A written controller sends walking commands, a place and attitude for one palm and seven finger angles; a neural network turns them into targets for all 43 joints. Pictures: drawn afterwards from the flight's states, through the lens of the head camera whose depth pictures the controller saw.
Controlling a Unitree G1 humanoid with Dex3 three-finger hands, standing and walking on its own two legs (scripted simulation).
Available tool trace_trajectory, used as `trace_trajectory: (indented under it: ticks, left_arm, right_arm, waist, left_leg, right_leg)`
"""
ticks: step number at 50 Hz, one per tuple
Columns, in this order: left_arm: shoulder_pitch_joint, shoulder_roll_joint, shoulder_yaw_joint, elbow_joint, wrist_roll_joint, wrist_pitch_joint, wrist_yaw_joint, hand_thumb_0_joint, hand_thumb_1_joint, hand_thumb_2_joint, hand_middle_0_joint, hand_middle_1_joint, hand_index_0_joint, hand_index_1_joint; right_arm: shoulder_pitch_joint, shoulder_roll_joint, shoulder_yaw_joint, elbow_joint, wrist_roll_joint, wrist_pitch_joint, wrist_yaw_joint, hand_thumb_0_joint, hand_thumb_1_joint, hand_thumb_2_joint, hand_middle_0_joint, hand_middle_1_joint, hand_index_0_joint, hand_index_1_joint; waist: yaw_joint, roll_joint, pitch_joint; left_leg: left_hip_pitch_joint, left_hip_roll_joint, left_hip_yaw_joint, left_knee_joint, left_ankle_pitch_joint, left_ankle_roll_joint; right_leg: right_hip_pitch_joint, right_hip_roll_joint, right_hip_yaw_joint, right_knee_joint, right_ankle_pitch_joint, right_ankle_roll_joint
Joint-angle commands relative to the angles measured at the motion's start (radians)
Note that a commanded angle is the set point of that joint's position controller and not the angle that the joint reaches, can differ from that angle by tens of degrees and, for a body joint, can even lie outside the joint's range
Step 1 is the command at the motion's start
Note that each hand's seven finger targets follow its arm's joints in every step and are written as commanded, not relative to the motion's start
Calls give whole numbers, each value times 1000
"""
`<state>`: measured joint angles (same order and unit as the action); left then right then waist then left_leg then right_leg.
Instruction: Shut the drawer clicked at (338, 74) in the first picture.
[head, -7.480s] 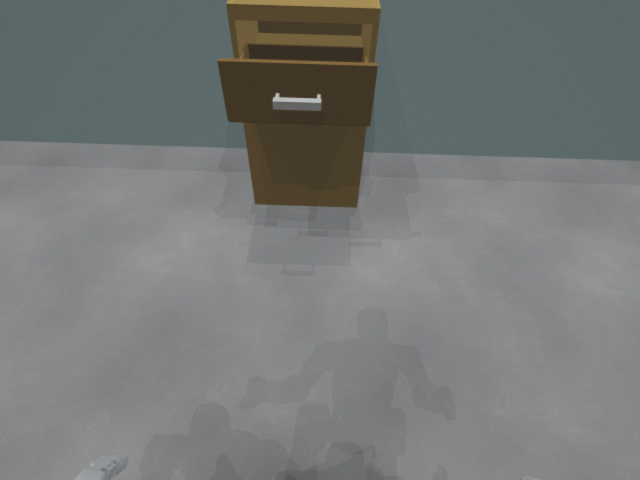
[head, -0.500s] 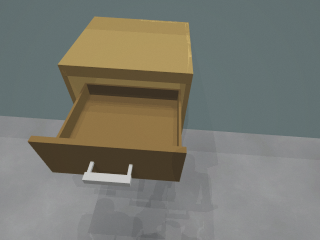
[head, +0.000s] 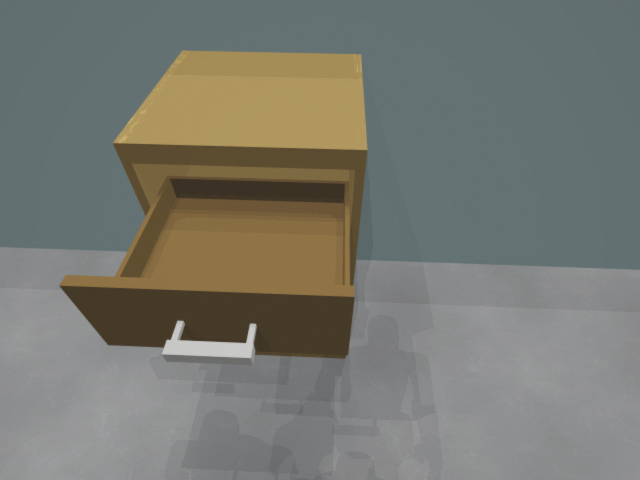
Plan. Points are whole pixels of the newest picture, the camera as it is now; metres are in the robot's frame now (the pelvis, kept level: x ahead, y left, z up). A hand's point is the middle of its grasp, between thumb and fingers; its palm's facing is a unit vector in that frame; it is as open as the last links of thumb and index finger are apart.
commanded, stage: come to a stop and stand still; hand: left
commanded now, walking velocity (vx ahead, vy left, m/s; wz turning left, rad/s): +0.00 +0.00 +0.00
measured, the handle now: (212, 340) +0.33 +0.19 -0.07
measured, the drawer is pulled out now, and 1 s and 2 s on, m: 0.30 0.30 0.30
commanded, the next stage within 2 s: look again from close up in 0.38 s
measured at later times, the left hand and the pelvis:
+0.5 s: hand out of the picture -0.05 +0.14 -0.17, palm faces +0.04 -0.98 -0.17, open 7.4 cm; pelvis -0.02 -0.01 +0.00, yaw +0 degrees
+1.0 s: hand out of the picture +0.03 +0.20 -0.18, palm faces +0.04 -0.98 -0.21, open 7.4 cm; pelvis +0.01 +0.03 -0.01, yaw +1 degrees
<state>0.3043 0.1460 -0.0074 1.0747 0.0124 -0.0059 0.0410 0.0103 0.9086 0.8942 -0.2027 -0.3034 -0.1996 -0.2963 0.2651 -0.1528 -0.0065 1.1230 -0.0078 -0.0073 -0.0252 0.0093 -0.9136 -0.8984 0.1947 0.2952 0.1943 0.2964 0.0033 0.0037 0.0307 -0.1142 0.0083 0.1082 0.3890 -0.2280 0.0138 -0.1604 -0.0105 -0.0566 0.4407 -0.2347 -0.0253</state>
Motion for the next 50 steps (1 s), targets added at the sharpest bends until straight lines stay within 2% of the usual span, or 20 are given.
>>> trace_trajectory:
  ticks: [1,3,6,10,13,15,23,24,25,26,27,29,31,33,35,36,39,41,45,50]
  left_arm:
    - [74,99,16,-19,2,-16,-1,0,900,900,-200,-300,-200,-300]
    - [78,102,17,-20,3,-18,-1,0,900,900,-200,-300,-200,-300]
    - [87,102,17,-17,1,-19,-2,0,900,900,-200,-300,-200,-300]
    - [104,99,19,-13,1,-22,-1,0,900,900,-200,-300,-200,-300]
    - [110,92,18,-12,1,-21,0,0,900,900,-200,-300,-200,-300]
    - [120,83,18,-6,-1,-24,0,0,900,900,-200,-300,-200,-300]
    - [143,58,11,14,-1,-25,3,0,900,900,-200,-300,-200,-300]
    - [167,95,8,40,14,-43,32,0,900,900,-200,-300,-200,-300]
    - [117,138,16,-11,6,-46,21,0,900,900,-200,-300,-200,-300]
    - [61,159,29,-37,7,-45,11,0,900,900,-200,-300,-200,-300]
    - [39,151,36,-47,6,-45,12,0,900,900,-200,-300,-200,-300]
    - [18,116,35,-56,3,-46,15,0,900,900,-200,-300,-200,-300]
    - [29,82,30,-56,1,-38,10,0,900,900,-200,-300,-200,-300]
    - [50,63,25,-51,2,-22,5,0,900,900,-200,-300,-200,-300]
    - [78,52,19,-42,3,-22,2,0,900,900,-200,-300,-200,-300]
    - [80,54,17,-40,2,-22,0,0,900,900,-200,-300,-200,-300]
    - [72,58,16,-44,1,-21,1,0,900,900,-200,-300,-200,-300]
    - [63,65,17,-48,0,-18,0,0,900,900,-200,-300,-200,-300]
    - [56,77,20,-57,0,-18,3,0,900,900,-200,-300,-200,-300]
    - [54,90,21,-57,-1,-15,4,0,900,900,-200,-300,-200,-300]
  right_arm:
    - [77,-67,0,-15,1,-8,5,0,-900,-900,200,300,200,300]
    - [91,-65,1,-9,-1,-6,7,0,-900,-900,200,300,200,300]
    - [113,-56,2,-3,-2,-3,8,0,-900,-900,200,300,200,300]
    - [142,-47,4,7,-4,-2,9,0,-900,-900,200,300,200,300]
    - [162,-36,4,15,-4,-2,8,0,-900,-900,200,300,200,300]
    - [177,-27,6,21,-4,-7,6,0,-900,-900,200,300,200,300]
    - [203,-10,12,33,0,-15,0,0,-900,-900,200,300,200,300]
    - [27,-67,6,-47,-6,-20,13,0,-900,-900,200,300,200,300]
    - [118,-18,0,-80,-3,4,14,0,-900,-900,200,300,200,300]
    - [147,-21,1,-61,-13,13,18,0,-900,-900,200,300,200,300]
    - [191,-23,-2,-56,-13,11,19,0,-900,-900,200,300,200,300]
    - [227,-17,1,-53,-12,-3,19,0,-900,-900,200,300,200,300]
    - [210,-24,0,-60,-14,-17,13,0,-900,-900,200,300,200,300]
    - [156,-51,1,-80,-15,-16,9,0,-900,-900,200,300,200,300]
    - [129,-61,3,-91,-12,-23,6,0,-900,-900,200,300,200,300]
    - [127,-62,3,-92,-11,-27,4,0,-900,-900,200,300,200,300]
    - [126,-75,4,-87,-9,-31,2,0,-900,-900,200,300,200,300]
    - [126,-82,4,-79,-9,-34,1,0,-900,-900,200,300,200,300]
    - [115,-98,4,-70,-7,-37,0,0,-900,-900,200,300,200,300]
    - [93,-109,3,-61,-6,-37,-3,0,-900,-900,200,300,200,300]
  waist:
    - [-6,-16,100]
    - [-8,-39,111]
    - [-10,-28,113]
    - [-11,-41,101]
    - [-12,-19,99]
    - [-11,-17,77]
    - [-6,-6,85]
    - [49,-35,162]
    - [-34,-51,38]
    - [-44,-24,23]
    - [-60,-66,-10]
    - [-71,-45,-33]
    - [-49,52,17]
    - [-17,116,99]
    - [4,62,98]
    - [9,62,93]
    - [4,4,81]
    - [2,16,61]
    - [1,-24,20]
    - [1,-9,-7]
  left_leg:
    - [-51,87,-112,-102,-40,17]
    - [-62,78,-109,-90,-55,14]
    - [-60,71,-100,-84,-68,15]
    - [-68,62,-94,-55,-55,11]
    - [-73,62,-94,-52,-60,10]
    - [-77,66,-95,-54,-41,11]
    - [-95,76,-102,-63,-21,12]
    - [-245,92,-61,154,-69,-32]
    - [-165,51,-90,229,-145,-20]
    - [-122,42,-74,225,-127,-14]
    - [-113,38,-61,241,-118,-10]
    - [-73,39,-79,162,-53,-5]
    - [-130,68,-123,63,-60,6]
    - [-270,102,-197,-32,-156,27]
    - [-290,110,-213,-68,-139,37]
    - [-280,110,-213,-76,-108,38]
    - [-229,101,-193,-57,-25,37]
    - [-186,106,-190,-64,34,39]
    - [-121,101,-171,-33,165,39]
    - [-61,100,-156,-13,259,37]
  right_leg:
    - [-111,-102,126,-153,-50,-16]
    - [-133,-104,137,-169,-110,-17]
    - [-156,-104,145,-195,-171,-20]
    - [-170,-107,157,-202,-206,-24]
    - [-180,-104,157,-199,-211,-27]
    - [-156,-102,149,-185,-169,-29]
    - [-140,-96,130,-155,-93,-31]
    - [-131,-154,174,-145,193,20]
    - [-168,-224,259,-224,-181,-43]
    - [-202,-234,267,-243,-308,-82]
    - [-229,-220,236,-232,-376,-87]
    - [-220,-178,174,-151,-251,-85]
    - [-207,-119,115,-65,-194,-61]
    - [-145,-70,83,-17,-162,-37]
    - [-79,-61,69,4,-58,-29]
    - [-64,-64,70,3,-29,-27]
    - [-55,-74,77,-5,24,-22]
    - [-55,-74,74,1,47,-18]
    - [-29,-88,68,1,108,-10]
    - [-17,-97,68,-1,152,-6]
